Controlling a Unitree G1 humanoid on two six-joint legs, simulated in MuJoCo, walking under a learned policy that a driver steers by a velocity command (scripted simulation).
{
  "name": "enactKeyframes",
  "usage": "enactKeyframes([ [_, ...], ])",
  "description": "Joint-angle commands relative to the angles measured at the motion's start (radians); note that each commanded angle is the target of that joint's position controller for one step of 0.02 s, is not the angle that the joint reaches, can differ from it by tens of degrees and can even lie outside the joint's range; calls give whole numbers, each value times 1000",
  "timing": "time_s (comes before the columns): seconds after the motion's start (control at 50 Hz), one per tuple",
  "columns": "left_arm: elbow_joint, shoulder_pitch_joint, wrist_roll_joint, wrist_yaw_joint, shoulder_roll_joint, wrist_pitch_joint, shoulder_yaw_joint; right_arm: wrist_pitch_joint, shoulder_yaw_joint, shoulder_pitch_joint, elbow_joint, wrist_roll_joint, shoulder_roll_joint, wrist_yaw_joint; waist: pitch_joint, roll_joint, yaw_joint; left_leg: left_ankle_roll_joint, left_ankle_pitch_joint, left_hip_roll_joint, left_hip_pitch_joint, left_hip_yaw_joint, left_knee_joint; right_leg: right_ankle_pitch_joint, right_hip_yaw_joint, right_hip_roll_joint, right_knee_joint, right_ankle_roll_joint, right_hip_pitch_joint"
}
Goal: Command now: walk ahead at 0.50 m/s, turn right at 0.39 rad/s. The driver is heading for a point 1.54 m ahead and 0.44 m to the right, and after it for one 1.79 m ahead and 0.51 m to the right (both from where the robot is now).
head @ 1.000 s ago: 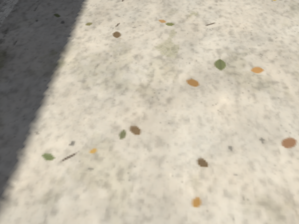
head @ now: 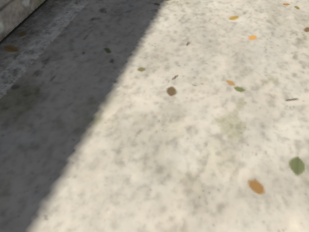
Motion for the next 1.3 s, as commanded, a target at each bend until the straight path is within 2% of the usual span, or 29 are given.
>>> enactKeyframes([
  [0.02,-69,-8,23,-15,72,14,26,-12,-30,137,7,17,-89,-9,-13,134,-55,82,-26,282,224,-282,-336,76,35,-93,102,1,-288],
  [0.12,-110,-103,31,-42,44,46,28,-43,-42,198,46,27,-110,-14,3,96,-33,92,180,263,233,-104,-376,223,17,-109,88,29,-374],
  [0.24,-191,-316,31,-63,25,44,9,-38,-45,260,83,22,-121,-16,51,98,-70,80,295,237,264,60,-365,406,-55,-94,-212,31,-371],
  [0.32,-240,-413,37,-72,38,42,4,-23,-54,324,114,21,-156,-26,69,91,-97,67,429,274,381,114,-316,335,-125,-66,-352,-17,-335],
  [0.38,-239,-363,41,-61,61,42,16,-2,-62,325,124,17,-195,-34,13,123,-61,49,847,282,457,163,-128,179,-183,21,-393,-76,-210],
  [0.4,-220,-284,41,-55,78,38,26,9,-66,323,125,16,-211,-35,-37,127,-26,48,937,281,463,171,9,131,-189,60,-413,-101,-122],
  [0.42,-181,-152,45,-44,99,27,41,19,-68,314,119,21,-221,-33,-116,105,34,34,873,270,404,185,211,153,-178,94,-485,-129,50],
  [0.44,-136,5,57,-28,175,21,70,20,-62,307,93,21,-202,-30,-215,21,102,1,584,243,201,189,499,92,-6,-9,-545,-177,309],
  [0.46,-151,-23,49,-16,304,24,99,12,-36,346,15,29,-73,-6,-287,-228,19,-65,-350,43,-281,139,866,113,534,-321,-600,-333,632],
  [0.48,-165,26,19,-11,293,39,98,-1,-51,204,-16,20,-160,-2,-319,-58,85,-66,-343,3,-401,-88,951,125,723,-351,-728,-346,630],
  [0.5,-149,-32,15,-2,264,43,90,-13,-47,136,-43,33,-149,3,-167,-22,56,-53,-222,64,-459,-116,911,212,548,-329,-744,-313,522],
  [0.52,-148,-80,8,0,207,39,75,-23,-42,155,-32,33,-142,0,-86,28,8,-50,-149,100,-402,-113,805,338,447,-287,-756,-272,379],
  [0.54,-154,-126,5,3,175,31,65,-16,-43,168,-21,21,-142,-2,-43,46,-34,-55,-135,120,-335,-118,736,443,361,-232,-766,-237,277],
  [0.58,-163,-158,-4,2,141,13,51,22,-43,215,-13,-6,-133,0,-55,27,-81,-79,-135,126,-227,-121,666,549,276,-173,-788,-221,177],
  [0.64,-151,-111,-4,-4,175,-8,57,51,-38,169,-38,-9,-111,9,-40,15,-82,-105,-77,117,-248,-96,568,562,241,-132,-815,-217,132],
  [0.74,-133,-8,-4,-3,180,-8,57,53,-32,-27,-104,-2,-111,15,1,-27,-12,-118,115,98,-351,-94,334,518,257,-108,-823,-172,203],
  [0.86,-104,82,9,12,172,-15,44,32,-17,-167,-154,8,-106,29,16,-43,46,-68,181,52,-310,-69,125,661,259,-145,-774,-140,334],
  [0.92,-106,36,14,21,201,-20,46,21,-28,-79,-137,11,-138,24,9,-61,-14,-16,88,11,-134,-65,36,815,256,-167,-709,-99,336],
  [0.96,-101,9,17,16,210,-23,45,8,-49,150,-66,11,-176,2,-104,-26,-122,26,63,-30,154,-44,-44,976,194,-107,-441,-66,306],
  [0.98,-121,13,13,11,165,-27,31,-1,-63,305,-45,-8,-231,-13,-222,42,-181,73,-35,137,388,-219,-57,738,161,-58,-186,-49,159],
  [1.0,-134,149,-25,7,80,-25,16,4,-93,373,-32,-23,-346,-13,-346,292,-133,216,-116,405,640,-704,-137,86,64,128,171,1,-158],
  [1.02,-116,119,12,12,150,-22,23,17,-80,313,-27,10,-270,0,-279,194,-110,220,-188,405,556,-853,-232,-85,120,105,261,-12,-273],
  [1.04,-126,37,18,7,154,-19,26,19,-64,215,-44,20,-201,3,-121,97,-83,206,-212,370,407,-684,-242,-5,125,51,265,-12,-300],
  [1.06,-136,-24,21,0,140,-20,18,15,-51,169,-43,17,-151,8,-61,40,-76,183,-133,319,309,-561,-266,50,114,16,213,-11,-287],
  [1.08,-143,-47,24,-7,129,-14,17,10,-43,162,-31,15,-133,5,-27,64,-61,157,-44,272,252,-464,-286,68,99,-11,163,-8,-269],
  [1.12,-133,-27,38,-18,112,6,11,-5,-37,182,-2,22,-125,5,-27,109,-35,136,101,221,194,-355,-314,89,73,-30,109,10,-211],
  [1.16,-135,-43,42,-25,100,15,6,-20,-41,221,25,32,-138,10,-28,107,-28,149,192,211,200,-305,-335,116,46,-44,76,24,-237],
  [1.24,-186,-216,39,-32,84,16,-7,-20,-42,279,65,36,-143,11,21,94,-57,152,224,183,234,-225,-393,246,-7,-93,-86,58,-355],
  [1.3,-224,-340,36,-35,55,10,-23,-16,-42,332,94,41,-146,11,33,93,-87,138,297,151,233,-197,-374,339,-43,-83,-272,79,-315],
])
